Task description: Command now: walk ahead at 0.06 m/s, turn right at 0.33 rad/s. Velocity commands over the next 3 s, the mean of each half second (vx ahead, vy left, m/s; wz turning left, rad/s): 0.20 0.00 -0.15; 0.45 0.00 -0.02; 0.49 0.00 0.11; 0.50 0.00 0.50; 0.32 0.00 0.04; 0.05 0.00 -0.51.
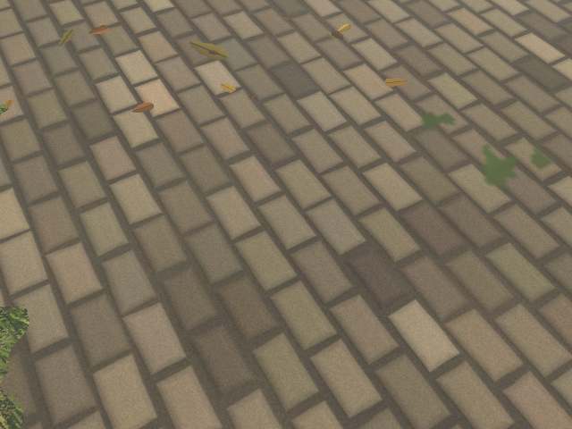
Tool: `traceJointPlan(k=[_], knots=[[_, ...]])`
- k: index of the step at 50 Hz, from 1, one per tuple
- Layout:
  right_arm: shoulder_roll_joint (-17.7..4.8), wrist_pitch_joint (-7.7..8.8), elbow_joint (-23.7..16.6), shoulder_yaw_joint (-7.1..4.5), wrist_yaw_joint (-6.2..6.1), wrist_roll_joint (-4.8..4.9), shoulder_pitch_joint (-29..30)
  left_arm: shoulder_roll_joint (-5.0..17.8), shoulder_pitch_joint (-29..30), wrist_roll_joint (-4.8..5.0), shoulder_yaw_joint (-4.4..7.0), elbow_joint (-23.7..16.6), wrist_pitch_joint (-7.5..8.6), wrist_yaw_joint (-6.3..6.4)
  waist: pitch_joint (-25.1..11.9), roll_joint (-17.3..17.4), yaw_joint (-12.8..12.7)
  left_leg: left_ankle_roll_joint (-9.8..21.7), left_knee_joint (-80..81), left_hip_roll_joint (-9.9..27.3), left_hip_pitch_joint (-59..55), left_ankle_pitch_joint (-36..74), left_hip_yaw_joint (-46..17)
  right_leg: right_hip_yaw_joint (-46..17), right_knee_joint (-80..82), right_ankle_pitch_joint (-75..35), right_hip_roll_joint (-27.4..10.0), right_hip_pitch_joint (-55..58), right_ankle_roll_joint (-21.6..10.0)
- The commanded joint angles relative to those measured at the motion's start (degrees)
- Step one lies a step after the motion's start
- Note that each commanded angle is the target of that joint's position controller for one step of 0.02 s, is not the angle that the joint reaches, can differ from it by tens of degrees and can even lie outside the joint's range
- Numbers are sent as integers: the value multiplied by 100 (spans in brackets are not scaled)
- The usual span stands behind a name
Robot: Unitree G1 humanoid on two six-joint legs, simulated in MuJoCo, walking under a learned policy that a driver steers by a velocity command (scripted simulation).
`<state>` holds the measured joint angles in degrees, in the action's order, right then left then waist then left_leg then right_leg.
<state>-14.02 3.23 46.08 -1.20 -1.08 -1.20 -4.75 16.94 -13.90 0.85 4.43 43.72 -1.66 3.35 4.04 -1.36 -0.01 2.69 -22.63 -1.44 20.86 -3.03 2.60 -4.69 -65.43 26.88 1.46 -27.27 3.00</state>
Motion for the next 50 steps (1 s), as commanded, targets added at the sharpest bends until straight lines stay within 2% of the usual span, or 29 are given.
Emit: traceJointPlan(k=[1, 3, 6, 8, 10, 11, 12, 13, 14, 15, 16, 17, 19, 24, 28, 31, 33, 34, 35, 36, 37, 38, 39, 40, 41, 43, 45, 47, 50], knots=[[-733, 84, -144, -158, -70, 9, -24, -53, -631, -30, -82, -237, 62, -5, -917, 625, -111, 1323, 844, 1521, -644, 1323, -1158, 94, 899, -205, -216, 317, 64], [-993, 35, -124, -242, -63, 104, 32, 17, -490, -81, -111, -330, 76, -34, -1117, 722, -87, 1356, 895, 1628, -657, 1108, -1136, 176, 1539, -401, -326, 696, 36], [-1061, -77, -92, -256, -31, 168, 30, 235, -318, -38, -86, -374, 46, -73, -1004, 820, -24, 1247, 983, 1592, -565, -199, -1174, 338, 2346, -771, -276, 1065, -69], [-978, -119, -35, -215, -8, 229, 37, 172, -517, -65, -83, -285, 58, -98, -955, 764, -188, 1018, 915, 1460, -243, -1293, -1084, 528, 3365, -1310, -168, 1736, -273], [-713, -89, 77, -115, 52, 250, -168, 187, -700, -115, -62, -240, 79, -107, -864, 762, -304, 466, 785, 1106, 389, -2867, -967, 518, 3910, -998, -123, 2502, -563], [-469, -57, -7, -30, 133, 192, -26, 449, -1062, -128, -9, -202, 61, -67, -786, 178, -387, 125, -139, 713, 944, -3012, -543, -480, 4464, 26, -907, 2820, -905], [-372, 35, -255, -44, 149, 231, 351, 1179, -1352, -99, 194, -81, 66, -91, -344, -1413, -519, -119, -1491, -137, 1910, -2766, 275, -2292, 5696, 1971, -1894, 2405, -1623], [-931, 138, -326, -234, 149, 268, 618, 1265, -1051, -177, 213, -161, 217, -107, 234, -1111, -466, -15, -2510, 196, 2297, -2482, -456, -3088, 6179, 1992, -2254, 1992, -1946], [-1048, 171, -178, -307, 182, 332, 198, 931, -630, -189, 120, -247, 386, -99, 249, -929, -87, 100, -2914, 333, 2513, -1986, -685, -2746, 6080, 1356, -2133, 2170, -1781], [-1010, 174, 63, -320, 208, 304, -194, 655, -392, -120, 56, -317, 508, -122, 93, -738, 87, 121, -3053, 429, 2507, -1616, -704, -2269, 5980, 686, -1883, 2443, -1560], [-960, 190, 162, -330, 226, 233, -287, 541, -352, -37, 38, -311, 574, -147, -47, -564, 87, 93, -3115, 502, 2591, -1266, -694, -1953, 5946, 160, -1783, 2705, -1430], [-816, 200, 215, -312, 247, 194, -246, 459, -454, -27, 8, -269, 608, -162, -149, -390, 56, 51, -3226, 544, 2532, -956, -628, -1619, 5952, -366, -1651, 2805, -1355], [-639, 212, 234, -280, 284, 206, -144, 395, -723, -51, 13, -143, 636, -181, -257, -406, -11, -86, -3127, 572, 2413, -483, -486, -1159, 6004, -1018, -1500, 2885, -1351], [-481, 160, 65, -203, 312, 200, 485, 615, -1019, -32, 104, 46, 615, -202, -13, -612, -293, -336, -1796, 503, 1856, 55, -242, -532, 6095, -1282, -1370, 2506, -1400], [-539, 173, -53, -157, 377, 249, 744, 764, -1177, 26, 159, 219, 617, -220, 157, -658, -401, -267, -1091, 454, 1358, -59, -190, -432, 5958, -1274, -1534, 2352, -1418], [-708, 223, -97, -176, 430, 270, 644, 811, -1125, 82, 185, 293, 597, -229, 182, -682, -266, -33, -769, 480, 1029, -426, -246, -516, 5755, -1362, -1737, 2532, -1332], [-858, 251, 53, -253, 428, 265, 116, 849, -956, 81, 189, 271, 536, -229, -50, -663, 77, 133, -536, 312, 184, -523, -71, -391, 5187, -2112, -1659, 2451, -1183], [-1039, 254, 304, -371, 391, 262, -603, 743, -938, 46, 146, 253, 505, -222, -464, -526, 388, 243, -435, 129, -792, -568, 38, -145, 4306, -2991, -1380, 2243, -1048], [-1394, 269, 514, -498, 343, 233, -1529, 476, -971, -21, 33, 165, 491, -216, -1217, 75, 747, 533, -337, 824, -2227, -842, -768, 264, 2611, -2856, -997, 1488, -813], [-2034, 227, 647, -651, 343, 151, -2180, -125, -1306, -37, -142, -60, 601, -230, -1865, 1951, 657, 1406, 347, 2229, -3990, -2016, -3399, 627, 389, -589, -4, -770, -346], [-1468, 287, 638, -488, 374, 190, -2036, 284, -1142, 65, -54, 5, 738, -187, -1828, 1577, 707, 1437, 942, 2311, -3846, -2474, -4336, -299, -564, 412, -5, -1397, -417], [-1161, 308, 546, -386, 365, 171, -1571, 589, -833, 216, 30, -55, 808, -213, -1186, 1266, 544, 1196, 898, 2193, -3333, -2162, -3529, -346, -857, 0, -340, -1780, -573], [-964, 303, 428, -328, 360, 161, -1146, 600, -642, 205, 24, -53, 816, -210, -891, 833, 361, 1010, 922, 1940, -2742, -1706, -2816, -165, -690, -552, -668, -1608, -637], [-810, 290, 362, -284, 361, 152, -882, 541, -480, 110, 37, -55, 800, -202, -595, 610, 264, 944, 1074, 1715, -2219, -1297, -2352, -83, -356, -978, -839, -1476, -621], [-718, 297, 350, -250, 353, 102, -778, 465, -471, 61, 55, -51, 757, -207, -478, 687, 136, 887, 1223, 1524, -1857, -942, -1980, -61, -126, -1257, -981, -1191, -617], [-704, 312, 404, -243, 338, 97, -876, 283, -584, 25, 43, 12, 668, -245, -399, 697, 35, 965, 1409, 1374, -1582, -188, -1573, 57, 45, -1533, -1003, -985, -554], [-797, 335, 497, -249, 302, 139, -1051, 253, -410, -27, 50, -59, 604, -253, -228, 525, 9, 1055, 1511, 1385, -1538, 566, -1292, 134, 379, -1772, -1018, -1248, -435], [-879, 308, 563, -250, 250, 146, -1217, 201, 3, -66, 33, -213, 602, -258, -105, 423, 92, 1056, 1558, 1380, -1661, 1019, -1094, 182, 976, -2183, -1008, -1573, -333], [-913, 259, 595, -229, 155, 150, -1379, 11, 745, -47, -71, -449, 702, -342, -7, 452, 259, 839, 1576, 1152, -1601, 1213, -681, 396, 2249, -3008, -857, -1364, -356]])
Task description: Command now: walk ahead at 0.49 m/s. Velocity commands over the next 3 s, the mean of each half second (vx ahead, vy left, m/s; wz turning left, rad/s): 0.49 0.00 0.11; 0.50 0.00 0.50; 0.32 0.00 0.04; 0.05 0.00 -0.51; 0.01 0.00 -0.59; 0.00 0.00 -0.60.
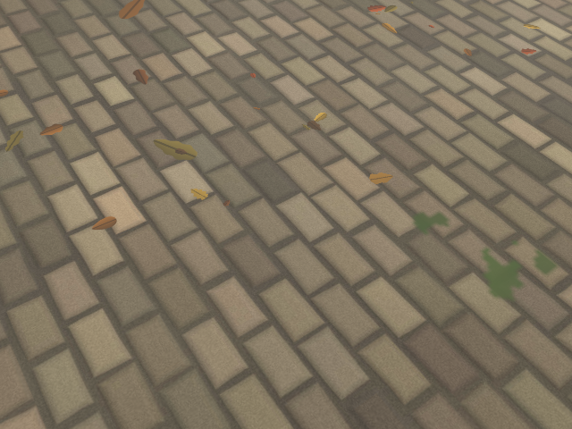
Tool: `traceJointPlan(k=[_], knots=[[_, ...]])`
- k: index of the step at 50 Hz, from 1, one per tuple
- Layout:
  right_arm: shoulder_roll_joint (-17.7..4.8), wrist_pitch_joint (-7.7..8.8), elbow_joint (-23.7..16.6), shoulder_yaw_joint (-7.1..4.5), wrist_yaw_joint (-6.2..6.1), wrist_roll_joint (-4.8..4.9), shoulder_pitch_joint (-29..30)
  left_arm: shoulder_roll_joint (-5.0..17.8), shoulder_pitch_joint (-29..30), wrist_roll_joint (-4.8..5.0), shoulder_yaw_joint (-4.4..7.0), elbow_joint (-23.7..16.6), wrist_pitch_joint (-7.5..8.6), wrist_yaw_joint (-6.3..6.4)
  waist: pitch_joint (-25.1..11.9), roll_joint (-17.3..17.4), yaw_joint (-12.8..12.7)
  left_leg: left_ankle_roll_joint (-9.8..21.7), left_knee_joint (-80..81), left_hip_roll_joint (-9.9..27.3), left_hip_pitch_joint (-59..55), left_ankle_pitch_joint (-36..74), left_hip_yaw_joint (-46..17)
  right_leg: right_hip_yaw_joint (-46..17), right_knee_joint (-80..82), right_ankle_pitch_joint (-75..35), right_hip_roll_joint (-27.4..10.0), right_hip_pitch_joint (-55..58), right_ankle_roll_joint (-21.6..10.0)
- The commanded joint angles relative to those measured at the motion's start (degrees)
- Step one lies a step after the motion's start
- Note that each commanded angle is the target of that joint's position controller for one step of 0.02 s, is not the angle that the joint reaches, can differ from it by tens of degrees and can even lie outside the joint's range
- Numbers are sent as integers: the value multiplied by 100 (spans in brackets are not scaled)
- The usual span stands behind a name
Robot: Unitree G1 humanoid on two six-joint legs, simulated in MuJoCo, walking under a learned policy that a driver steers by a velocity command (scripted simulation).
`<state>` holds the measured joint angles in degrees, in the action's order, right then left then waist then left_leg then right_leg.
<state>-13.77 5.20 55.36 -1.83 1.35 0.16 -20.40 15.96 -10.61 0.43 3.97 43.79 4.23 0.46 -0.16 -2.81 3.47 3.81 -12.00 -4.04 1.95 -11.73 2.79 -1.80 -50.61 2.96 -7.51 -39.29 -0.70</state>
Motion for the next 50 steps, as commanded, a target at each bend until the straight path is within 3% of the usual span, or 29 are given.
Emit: traceJointPlan(k=[1, 4, 7, 9, 10, 11, 12, 13, 14, 15, 16, 17, 18, 20, 23, 29, 34, 37, 38, 39, 40, 41, 42, 43, 44, 45, 46, 48, 50], knots=[[-976, 55, -308, -166, -109, 30, 63, 66, 653, 10, -54, -514, 142, -93, 444, 585, 1, 691, 542, 1385, 281, 2009, -632, 215, 1112, -827, 125, -39, -2], [-1034, 0, -176, -167, -137, 78, -337, 48, 1192, 61, -100, -699, 190, -208, 580, 547, 176, 707, 482, 1532, -80, 1829, -642, 306, 1742, -994, 296, 26, -62], [-1059, -93, -90, -194, -166, 93, -481, 142, 1445, 80, -94, -868, 232, -317, 612, 590, 96, 659, 151, 1802, -709, 2302, -678, 254, 2074, -620, 395, -42, -255], [-1181, -137, -132, -239, -189, 82, -350, 353, 1132, 62, -17, -832, 238, -337, 294, 745, -190, 552, -387, 1846, -966, 3671, -638, 380, 2129, -161, 627, 579, -432], [-1239, -171, -160, -258, -194, 56, -263, 528, 649, 58, 66, -716, 228, -316, -75, 867, -482, 488, -1002, 1777, -1008, 4675, -573, 513, 2114, 17, 819, 1274, -560], [-1183, -214, -209, -230, -195, 31, -139, 764, -276, 56, 190, -451, 209, -268, -644, 813, -975, 333, -2115, 1512, -679, 5068, -371, 605, 2248, -161, 921, 2554, -747], [-988, -204, -355, -139, -198, -62, -170, 1134, -1344, -27, 287, -229, 175, -188, -1487, 309, -1310, 176, -3869, 1218, 680, 3436, -243, -502, 1991, -240, -83, 4516, -1111], [-67, -72, -364, 120, -102, -43, -1104, 1507, -1607, -66, 349, -90, 182, -220, -2392, -1280, -777, -153, -6015, 30, 3023, -1258, -409, -3496, 2556, 963, -1528, 6556, -2146], [-726, 72, -257, -21, -55, 131, -741, 848, -1618, -32, 199, -101, 170, -196, -2320, -774, -1058, -65, -6673, 176, 3683, -2021, -1185, -4073, 3171, 1544, -1535, 6422, -1983], [-1081, 143, -515, -133, -45, 302, -69, 683, -1073, -26, 124, -160, 173, -159, -1215, -508, -992, 3, -6701, 482, 4023, -1604, -1066, -3014, 3318, 1255, -1366, 5504, -1638], [-1024, 157, -599, -129, -83, 300, 280, 569, -634, -42, 79, -208, 181, -153, -721, 62, -798, -10, -6382, 793, 3820, -1065, -939, -2234, 3492, 653, -1150, 4565, -1441], [-928, 108, -608, -156, -112, 217, 404, 426, -358, -70, 44, -197, 210, -178, -337, 224, -609, -57, -6002, 966, 3614, -775, -893, -1678, 3698, 232, -918, 3853, -1314], [-835, 4, -560, -185, -129, 181, 219, 303, -203, -123, 7, -171, 260, -193, -232, 83, -389, -64, -5802, 1131, 3248, -518, -947, -1233, 3940, 171, -737, 3418, -1198], [-568, -168, -490, -159, -142, 180, -57, 323, -141, -107, 36, -49, 346, -219, -96, -87, -235, -178, -5556, 1205, 2938, -417, -933, -763, 4265, -53, -683, 2911, -1270], [-549, -285, -680, -200, -180, 156, 347, 478, -197, -142, 90, 140, 387, -159, 213, -9, -227, -286, -5043, 1224, 3473, 199, -1045, -130, 4490, -347, -635, 2802, -1207], [-398, -196, -1052, -168, -11, 78, 1351, 701, -423, -104, 134, 346, 297, -5, 401, 84, -568, -289, -3186, 1083, 3610, 1811, -590, 835, 4543, -543, -512, 3253, -929], [-367, -199, -1559, -136, 162, 95, 2104, 853, -852, 7, 199, 585, 87, 31, 614, 103, -817, -81, -2508, 982, 4085, 1178, -237, 1068, 4080, -1025, -890, 4408, -842], [-566, -230, -1721, -243, 236, 110, 1847, 1064, -648, 57, 260, 535, -42, 79, 271, -161, -499, 209, -2431, 569, 3347, 288, 227, 1296, 3167, -3309, -953, 4688, -644], [-728, -246, -1650, -342, 232, 121, 1352, 1131, -561, 62, 276, 501, -92, 105, -55, -251, -200, 347, -2429, 314, 2656, 64, 397, 1387, 2419, -4189, -889, 4620, -563], [-1009, -249, -1446, -515, 189, 140, 466, 1129, -448, 79, 259, 462, -134, 128, -521, -157, 302, 552, -2071, 37, 1398, 341, 449, 1544, 1238, -4315, -668, 4205, -387], [-1533, -298, -1234, -734, 63, 136, -495, 980, -510, -5, 184, 347, -98, 146, -1076, 422, 681, 892, -1861, 593, -394, 352, -655, 1560, -525, -2712, -415, 2809, -111], [-2100, -269, -1274, -799, 22, 162, -345, 71, -1056, -175, -88, 54, 83, 40, -1496, 1831, -74, 1937, -1321, 2022, -2198, -472, -3948, 989, -2468, 2779, 833, 192, 243], [-1670, -195, -1427, -667, 43, 94, -549, 507, -524, 57, -47, -27, 345, -53, -2150, 1231, 331, 2131, -527, 2354, -2591, -954, -5158, -320, -3118, 3110, 930, -499, 133], [-1323, -137, -1393, -579, 48, 55, -352, 754, -2, 247, 20, -197, 465, -100, -1366, 956, 392, 1800, -474, 2183, -2152, -516, -4257, -384, -3004, 2562, 619, -974, -21], [-1132, -107, -1462, -522, 47, 97, 29, 714, 85, 174, -3, -206, 519, -73, -879, 481, 145, 1561, -510, 1918, -1293, 74, -3471, -347, -2489, 2034, 347, -770, -101], [-953, -107, -1571, -467, 43, 84, 457, 740, 105, 14, 39, -154, 512, -25, -557, 276, -104, 1406, -453, 1695, -450, 716, -2927, -316, -1976, 1753, 173, -356, -67], [-817, -107, -1690, -409, 22, 17, 676, 783, -16, -56, 83, -143, 440, -17, -440, 307, -308, 1378, -298, 1559, 87, 1198, -2644, -350, -1747, 1555, 61, 49, -28], [-901, -92, -1742, -428, -20, 32, 734, 691, -140, -99, 90, -188, 301, -24, -322, 394, -467, 1444, -143, 1443, 633, 1839, -2354, -278, -1277, 1472, 42, 348, 155], [-1047, -84, -1713, -468, -99, 68, 574, 532, 131, -144, 50, -307, 220, -5, -167, 375, -435, 1363, -56, 1249, 960, 2094, -1975, -134, -619, 1011, 129, 321, 325]])
Over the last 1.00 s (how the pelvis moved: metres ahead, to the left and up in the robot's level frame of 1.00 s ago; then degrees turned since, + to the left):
0.33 0.05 0.01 -1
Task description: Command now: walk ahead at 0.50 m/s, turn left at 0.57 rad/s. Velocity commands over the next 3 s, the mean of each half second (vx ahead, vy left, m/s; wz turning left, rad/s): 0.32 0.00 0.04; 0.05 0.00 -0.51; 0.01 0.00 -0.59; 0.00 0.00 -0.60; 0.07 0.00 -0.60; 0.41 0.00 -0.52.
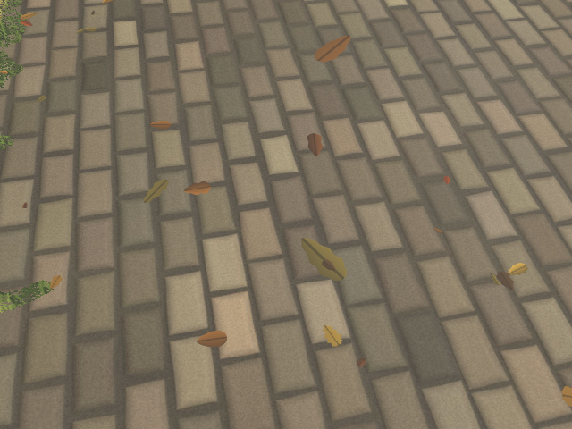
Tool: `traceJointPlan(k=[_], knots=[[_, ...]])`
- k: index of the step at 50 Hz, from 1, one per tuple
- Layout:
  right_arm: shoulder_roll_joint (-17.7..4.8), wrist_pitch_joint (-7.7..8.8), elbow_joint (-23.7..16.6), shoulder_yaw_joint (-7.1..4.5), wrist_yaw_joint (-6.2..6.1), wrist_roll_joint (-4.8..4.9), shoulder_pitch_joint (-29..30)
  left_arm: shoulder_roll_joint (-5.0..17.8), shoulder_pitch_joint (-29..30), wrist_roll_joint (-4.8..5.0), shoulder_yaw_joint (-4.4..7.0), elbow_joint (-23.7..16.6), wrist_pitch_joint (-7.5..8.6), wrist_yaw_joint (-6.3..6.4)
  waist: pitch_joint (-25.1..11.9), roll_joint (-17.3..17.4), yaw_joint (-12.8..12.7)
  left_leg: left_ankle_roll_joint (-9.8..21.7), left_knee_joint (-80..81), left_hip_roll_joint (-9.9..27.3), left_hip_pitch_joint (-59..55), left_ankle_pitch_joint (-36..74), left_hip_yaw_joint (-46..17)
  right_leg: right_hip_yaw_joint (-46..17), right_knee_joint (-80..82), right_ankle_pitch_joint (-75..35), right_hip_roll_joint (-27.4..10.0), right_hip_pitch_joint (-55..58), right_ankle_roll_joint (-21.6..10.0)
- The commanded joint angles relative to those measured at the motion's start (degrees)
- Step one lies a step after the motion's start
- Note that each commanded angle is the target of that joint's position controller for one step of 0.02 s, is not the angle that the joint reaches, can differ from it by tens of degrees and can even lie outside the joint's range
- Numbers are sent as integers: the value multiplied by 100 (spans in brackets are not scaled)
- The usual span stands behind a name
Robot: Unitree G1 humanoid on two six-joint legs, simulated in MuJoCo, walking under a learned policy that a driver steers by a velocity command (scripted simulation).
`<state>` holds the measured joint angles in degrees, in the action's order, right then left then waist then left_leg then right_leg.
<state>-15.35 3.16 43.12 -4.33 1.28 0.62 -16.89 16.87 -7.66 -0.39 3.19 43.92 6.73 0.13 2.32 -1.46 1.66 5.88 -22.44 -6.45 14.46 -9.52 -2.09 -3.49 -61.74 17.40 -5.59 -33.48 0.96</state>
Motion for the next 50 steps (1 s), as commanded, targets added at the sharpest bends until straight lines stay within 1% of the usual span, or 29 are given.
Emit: traceJointPlan(k=[1, 5, 7, 9, 11, 12, 13, 14, 15, 16, 17, 18, 19, 20, 22, 24, 27, 30, 33, 35, 36, 37, 38, 39, 40, 41, 42, 45, 50], knots=[[-949, 112, -469, -237, -131, 37, 118, 392, 79, -69, 107, -411, -44, 33, -336, 268, -176, 1081, 995, 1396, -222, 1901, -1368, 73, 933, -812, 3, -310, 222], [-863, 73, -330, -196, -195, 45, -236, 166, 767, -9, -6, -550, 5, -72, -293, 572, 193, 683, 945, 1105, -109, 1287, -925, 241, 2648, -2460, 294, 254, 194], [-867, 79, -207, -182, -184, 49, -467, 226, 1056, 45, -2, -651, 42, -124, -185, 642, 335, 653, 916, 1269, -301, 953, -1113, 211, 2964, -2687, 345, 309, 111], [-829, 48, -110, -159, -207, 20, -569, 331, 1168, 2, 21, -712, 94, -179, -88, 670, 368, 566, 545, 1425, -870, 1589, -1156, 235, 3304, -2547, 398, 81, -76], [-832, -2, -63, -147, -241, -37, -556, 418, 1016, -33, 56, -679, 148, -238, -215, 739, 281, 404, 84, 1551, -1349, 2431, -1163, 291, 3461, -2227, 482, 162, -301], [-862, -20, -77, -148, -250, -58, -458, 485, 766, -39, 87, -609, 160, -253, -360, 799, 145, 311, -224, 1534, -1460, 3070, -1110, 372, 3486, -2052, 582, 449, -421], [-868, -30, -120, -137, -263, -56, -284, 572, 274, -58, 139, -461, 172, -252, -621, 787, -146, 168, -761, 1367, -1477, 3855, -943, 509, 3689, -2274, 732, 1081, -568], [-800, -24, -195, -97, -270, -100, -210, 777, -318, -99, 198, -331, 187, -247, -1112, 596, -427, -59, -1683, 1063, -1182, 3709, -702, 245, 3623, -3574, 433, 2128, -790], [-545, 25, -309, -2, -272, -190, -575, 1147, -900, -216, 243, -305, 166, -237, -1969, -309, -407, -428, -3499, 527, 251, 1774, -485, -1147, 3130, -5646, -707, 4073, -1514], [-357, 52, -115, 88, -214, -153, -1345, 906, -1108, -89, 188, -139, 64, -249, -2712, -1565, -281, -840, -5126, 19, 1505, -2549, -348, -2832, 3312, -6446, -1757, 5308, -2485], [-881, 52, -163, -3, -168, -101, -1092, 753, -1013, 101, 150, -222, -37, -252, -2581, -898, -405, -869, -5508, 306, 1869, -2648, -701, -3024, 3571, -5385, -1558, 5037, -2323], [-970, 8, -343, -33, -169, -12, -422, 693, -548, 139, 140, -376, -130, -219, -1855, -439, -428, -910, -5605, 522, 2226, -2386, -614, -2501, 3648, -4434, -1299, 4424, -2046], [-955, -50, -462, -38, -208, -47, 51, 709, -268, 101, 135, -467, -207, -194, -1223, 50, -403, -912, -5327, 628, 2363, -2165, -438, -2119, 3881, -3989, -1063, 3527, -1877], [-953, -134, -544, -73, -270, -114, 262, 732, -172, 81, 138, -511, -258, -152, -969, 221, -323, -893, -4960, 748, 2193, -1945, -413, -1965, 4078, -3576, -919, 2850, -1761], [-638, -253, -577, -23, -343, -108, 36, 802, -9, 11, 183, -546, -366, -123, -735, -180, -15, -884, -4055, 752, 1615, -1794, -299, -1697, 4364, -3009, -529, 1948, -1586], [-495, -270, -543, 10, -404, -114, -47, 875, 15, -13, 239, -597, -435, -73, -870, -469, 19, -952, -3390, 621, 1286, -1631, -162, -1492, 4403, -3158, -355, 1665, -1589], [-519, -301, -569, 2, -425, -120, 151, 967, -24, 93, 311, -632, -559, 35, -1165, -477, -43, -1014, -2762, 542, 998, -943, -245, -1559, 4390, -2275, -263, 1567, -1474], [-521, -310, -695, -3, -400, -96, 516, 946, -43, 127, 328, -674, -682, 95, -1007, -619, -162, -1005, -2187, 458, 875, -721, -310, -1857, 4460, -825, -141, 1423, -1323], [-567, -197, -777, -33, -341, -50, 644, 926, -132, 125, 338, -702, -768, 118, -880, -788, -216, -912, -1376, 379, 686, -763, -332, -2252, 4277, -642, -128, 1629, -1228], [-599, -103, -700, -82, -295, -26, 372, 858, -72, 174, 319, -749, -831, 144, -841, -785, -8, -754, -166, 430, 2, -139, -237, -2302, 3938, -774, 74, 1557, -995], [-870, -85, -703, -162, -310, -86, 237, 661, -228, 170, 259, -761, -843, 153, -951, -483, -35, -525, 175, 1077, -624, 59, -640, -2081, 3463, -213, 323, 1180, -722], [-1314, -143, -829, -248, -358, -233, 435, 319, -486, 133, 178, -806, -830, 135, -916, 915, -306, 96, 397, 2366, -1075, 774, -1890, -1091, 2152, 1153, 1054, 289, -352], [-1327, -161, -794, -275, -312, -430, 416, 669, -391, 114, 282, -963, -743, 121, -807, 1823, -272, 872, 595, 3075, -619, 1504, -2869, -436, 866, 1908, 1243, -271, -108], [-1006, -139, -909, -189, -319, -365, 634, 1044, -539, 90, 404, -833, -732, 109, -749, 1275, -309, 941, 520, 2950, -535, 1557, -2525, -556, 13, 1606, 944, -246, 56], [-768, -135, -946, -128, -330, -266, 890, 1096, -661, 132, 459, -683, -791, 116, -626, 923, -386, 668, 397, 2537, -477, 1523, -1856, -481, -345, 1259, 899, -270, 168], [-685, -147, -993, -100, -340, -186, 1038, 974, -759, 128, 453, -574, -881, 157, -589, 768, -415, 456, 311, 2228, -535, 1434, -1403, -389, -646, 975, 855, -328, 281], [-662, -161, -981, -81, -351, -133, 1064, 846, -755, 127, 422, -588, -944, 157, -496, 806, -358, 457, 281, 2158, -527, 1716, -1147, -344, -901, 783, 829, -428, 384], [-738, -241, -890, -113, -398, -177, 796, 542, -314, 192, 313, -869, -966, 112, -461, 1010, -124, 557, 327, 2005, -797, 1987, -591, 25, -374, 441, 685, -497, 551], [-1075, -336, -814, -262, -397, -132, 709, 403, 19, 155, 217, -1167, -949, -24, -731, 1213, 69, 673, 266, 2302, -957, 2093, -268, 366, 1049, 527, 408, 325, 490]])
Over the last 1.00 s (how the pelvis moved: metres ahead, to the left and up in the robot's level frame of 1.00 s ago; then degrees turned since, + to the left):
0.56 0.07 -0.01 22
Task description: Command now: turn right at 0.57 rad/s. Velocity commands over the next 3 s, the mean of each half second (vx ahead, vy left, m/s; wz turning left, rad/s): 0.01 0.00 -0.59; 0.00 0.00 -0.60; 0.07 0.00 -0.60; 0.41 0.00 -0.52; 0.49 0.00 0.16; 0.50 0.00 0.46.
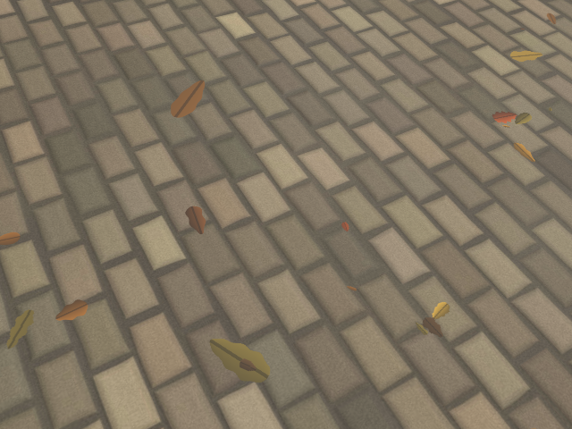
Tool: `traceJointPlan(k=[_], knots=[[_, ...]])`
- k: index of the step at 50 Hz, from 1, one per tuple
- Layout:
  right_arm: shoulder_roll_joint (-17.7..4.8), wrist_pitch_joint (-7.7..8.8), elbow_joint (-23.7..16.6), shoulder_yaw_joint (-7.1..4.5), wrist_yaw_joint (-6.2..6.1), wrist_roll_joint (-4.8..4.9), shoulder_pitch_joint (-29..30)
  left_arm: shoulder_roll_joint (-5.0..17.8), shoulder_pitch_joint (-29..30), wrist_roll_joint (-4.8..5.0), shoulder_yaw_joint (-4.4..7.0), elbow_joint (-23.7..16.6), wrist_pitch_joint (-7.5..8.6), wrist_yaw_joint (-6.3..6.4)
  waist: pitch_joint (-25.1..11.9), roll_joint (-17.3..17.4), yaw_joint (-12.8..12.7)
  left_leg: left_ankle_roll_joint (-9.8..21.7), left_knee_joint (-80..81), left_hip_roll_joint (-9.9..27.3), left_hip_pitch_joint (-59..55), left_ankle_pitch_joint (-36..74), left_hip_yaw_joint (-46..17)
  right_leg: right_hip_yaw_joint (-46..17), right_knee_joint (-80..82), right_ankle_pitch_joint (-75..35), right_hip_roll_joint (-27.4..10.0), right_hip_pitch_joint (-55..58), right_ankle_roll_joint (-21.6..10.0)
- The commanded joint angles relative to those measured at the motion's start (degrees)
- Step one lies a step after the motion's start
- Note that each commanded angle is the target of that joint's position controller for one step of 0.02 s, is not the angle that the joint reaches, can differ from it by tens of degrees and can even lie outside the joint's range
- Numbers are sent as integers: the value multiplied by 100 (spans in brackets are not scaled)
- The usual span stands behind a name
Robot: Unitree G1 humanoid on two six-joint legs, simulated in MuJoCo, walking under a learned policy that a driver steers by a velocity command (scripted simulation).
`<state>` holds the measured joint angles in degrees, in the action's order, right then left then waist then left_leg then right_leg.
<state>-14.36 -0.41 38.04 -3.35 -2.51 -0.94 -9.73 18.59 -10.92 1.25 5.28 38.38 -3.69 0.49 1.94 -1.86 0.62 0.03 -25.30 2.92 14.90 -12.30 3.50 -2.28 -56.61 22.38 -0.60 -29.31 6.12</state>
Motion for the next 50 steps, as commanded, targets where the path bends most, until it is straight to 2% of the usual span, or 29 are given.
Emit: traceJointPlan(k=[1, 4, 6, 7, 8, 9, 10, 11, 12, 13, 16, 20, 23, 27, 29, 30, 31, 32, 33, 34, 35, 36, 37, 39, 41, 43, 46, 49, 50], knots=[[-1224, 18, -294, -383, 6, 46, 20, 266, 334, -8, 18, -634, 84, -84, -705, 1293, 169, 1254, 537, 1398, -927, 2378, -759, 349, 781, 26, -76, 134, -80], [-1289, 40, -226, -422, 73, 158, 40, 361, 258, 1, 77, -691, 33, -153, -678, 1350, 116, 1156, 347, 1526, -924, 2257, -687, 535, 1629, -145, -16, 574, -322], [-1246, 55, -178, -422, 82, 281, 156, 342, -113, -6, 126, -583, 23, -186, -705, 1235, -149, 822, -137, 1403, -678, 1967, -411, 709, 2866, -1030, 154, 1340, -638], [-1050, 81, -40, -375, 102, 263, -144, 497, -335, -24, 197, -516, 29, -140, -758, 845, -189, 430, -679, 1178, -187, 1387, -81, 468, 3408, -1769, 173, 2091, -837], [-710, 87, -134, -275, 130, 13, -233, 1115, -535, -26, 355, -585, 60, -49, -842, -628, -98, -173, -2252, 587, 1226, -623, 506, -1258, 3577, -3665, -1063, 3157, -1295], [-635, 102, -478, -219, 85, -96, 192, 1528, -428, -214, 392, -713, 148, -61, -829, -1662, -199, -480, -3551, -189, 2538, -2717, 85, -2777, 3507, -4759, -2266, 3065, -2545], [-927, 104, -479, -301, 51, -26, 536, 1182, -529, -287, 310, -701, 273, -100, -1041, -942, -537, -444, -4272, -108, 2531, -2648, -597, -2555, 3633, -4288, -2105, 2887, -2712], [-990, 83, -446, -333, 40, 72, 546, 1017, -284, -261, 229, -640, 351, -88, -818, -752, -334, -356, -4391, -36, 2550, -2160, -720, -2042, 3619, -3893, -1745, 2693, -2390], [-978, 61, -315, -357, -7, 55, 412, 899, 20, -154, 207, -652, 366, -51, -710, -459, -177, -342, -4205, 8, 2549, -1691, -765, -1743, 3599, -3462, -1410, 2562, -2068], [-1040, 33, -285, -382, -43, 9, 350, 771, 231, -50, 149, -676, 347, -17, -649, -498, -95, -370, -4070, 14, 2503, -1380, -787, -1632, 3599, -3463, -1290, 2451, -1934], [-883, 48, -203, -354, 2, 41, 131, 741, 282, -92, 108, -674, 290, 66, -813, -552, 18, -465, -3939, -207, 2054, -850, -710, -1488, 3617, -3511, -1043, 2206, -1934], [-726, 72, -265, -278, 32, 61, 394, 856, 162, -64, 148, -623, 254, 133, -750, -586, -124, -521, -2731, -321, 1880, -656, -797, -1783, 3577, -2736, -949, 2261, -1903], [-732, 108, -300, -268, 85, 88, 493, 937, 199, -74, 178, -639, 219, 120, -659, -682, -181, -492, -2101, -424, 1476, -762, -856, -2138, 3563, -2196, -914, 1981, -1924], [-784, 199, -328, -290, 166, 141, 446, 959, 284, -44, 190, -656, 174, 60, -668, -758, -196, -389, -1370, -564, 962, -928, -893, -2660, 3408, -2417, -852, 1923, -1903], [-781, 251, -303, -305, 212, 158, 281, 939, 391, 3, 186, -673, 146, 57, -718, -765, -84, -298, -660, -598, 570, -687, -875, -2841, 3236, -2648, -742, 1968, -1798], [-772, 275, -243, -321, 227, 153, 100, 904, 495, 48, 174, -693, 126, 74, -738, -728, 60, -226, 26, -589, 156, -177, -801, -2811, 3095, -2567, -596, 1861, -1649], [-890, 284, -194, -365, 217, 117, -52, 792, 463, 66, 143, -706, 117, 100, -795, -579, 105, -100, 486, -294, -447, 485, -908, -2677, 2876, -2026, -381, 1527, -1400], [-1247, 253, -249, -433, 178, 18, -135, 493, 182, -6, 61, -703, 125, 96, -1014, 385, -51, 319, 597, 814, -1175, 1131, -1827, -2053, 1894, -429, 93, 863, -1056], [-1577, 198, -213, -492, 189, -143, -35, 566, 93, 48, 105, -827, 178, 96, -643, 1882, -241, 1312, 795, 1806, -1077, 2193, -3142, -870, 842, 1410, 987, -302, -696], [-1265, 222, -344, -421, 174, -135, 126, 1048, -40, -63, 259, -696, 223, 103, -602, 1424, -175, 1698, 799, 2145, -812, 2175, -3223, -823, -511, 1466, 526, -434, -428], [-968, 221, -416, -326, 133, -88, 376, 1188, -100, -10, 341, -564, 200, 88, -519, 1051, -256, 1501, 732, 1802, -637, 1924, -2627, -769, -995, 1065, 414, -407, -338], [-857, 203, -460, -286, 107, -24, 585, 1049, -211, 1, 338, -422, 128, 106, -403, 853, -323, 1230, 683, 1399, -564, 1571, -2085, -677, -1226, 726, 365, -414, -225], [-802, 193, -462, -259, 81, 53, 632, 924, -221, -14, 312, -399, 71, 113, -321, 863, -262, 1145, 665, 1250, -627, 1527, -1809, -626, -1446, 409, 343, -581, -136], [-826, 138, -423, -236, 33, 32, 492, 639, -73, 35, 223, -484, 38, 74, -247, 952, -137, 1148, 718, 1021, -658, 1718, -1282, -316, -1271, 116, 279, -608, -26], [-916, 80, -353, -268, -4, -7, 222, 507, 235, 53, 159, -646, 59, 55, -335, 1103, 81, 1251, 706, 1100, -1107, 1867, -1152, -146, -702, 52, 143, -737, 50], [-1063, 37, -311, -321, -2, 2, 121, 433, 363, 14, 107, -747, 71, 14, -481, 1145, 176, 1313, 658, 1255, -1338, 1998, -1062, -44, -130, 129, -26, -554, 67], [-1281, 1, -302, -397, 70, 60, 243, 370, 350, -17, 50, -816, 71, -59, -573, 1217, 173, 1301, 627, 1364, -1072, 2195, -762, 267, 724, 152, -124, 174, -43], [-1360, 9, -240, -424, 137, 166, 242, 468, 200, 6, 97, -831, 28, -119, -581, 1275, 109, 1201, 437, 1476, -1010, 2183, -635, 489, 1532, -59, -58, 649, -236], [-1371, 17, -224, -427, 147, 225, 293, 465, 83, 10, 115, -814, 14, -143, -583, 1244, 6, 1092, 272, 1479, -957, 2115, -560, 558, 1996, -342, -21, 897, -356]])
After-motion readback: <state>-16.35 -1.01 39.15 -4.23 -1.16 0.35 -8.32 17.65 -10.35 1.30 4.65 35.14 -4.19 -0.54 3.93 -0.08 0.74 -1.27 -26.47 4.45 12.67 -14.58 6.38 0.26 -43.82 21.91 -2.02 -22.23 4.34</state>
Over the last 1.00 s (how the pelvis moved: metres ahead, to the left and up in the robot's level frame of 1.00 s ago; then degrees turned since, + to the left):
0.29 -0.01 0.00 -19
